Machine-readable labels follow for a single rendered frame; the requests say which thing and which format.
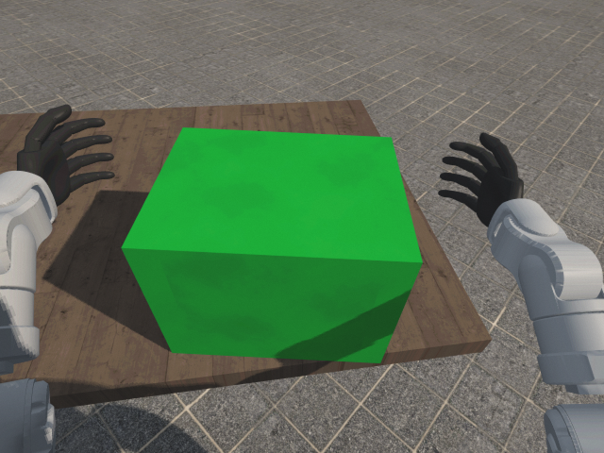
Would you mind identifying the carton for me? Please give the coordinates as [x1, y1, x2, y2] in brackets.
[121, 127, 423, 363]

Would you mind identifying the robot left hand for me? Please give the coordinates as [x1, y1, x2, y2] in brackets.
[17, 105, 115, 206]

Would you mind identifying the table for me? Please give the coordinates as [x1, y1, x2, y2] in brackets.
[0, 100, 492, 409]

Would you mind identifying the robot left forearm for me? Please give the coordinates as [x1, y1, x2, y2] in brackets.
[0, 171, 58, 376]

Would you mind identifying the robot right upper arm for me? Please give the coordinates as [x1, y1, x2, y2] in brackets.
[544, 404, 604, 453]

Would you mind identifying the robot right hand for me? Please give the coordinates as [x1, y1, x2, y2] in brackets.
[438, 132, 524, 227]

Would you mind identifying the robot right forearm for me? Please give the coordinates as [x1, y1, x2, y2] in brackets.
[487, 198, 604, 394]

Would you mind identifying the robot left upper arm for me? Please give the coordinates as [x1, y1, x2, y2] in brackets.
[0, 378, 56, 453]

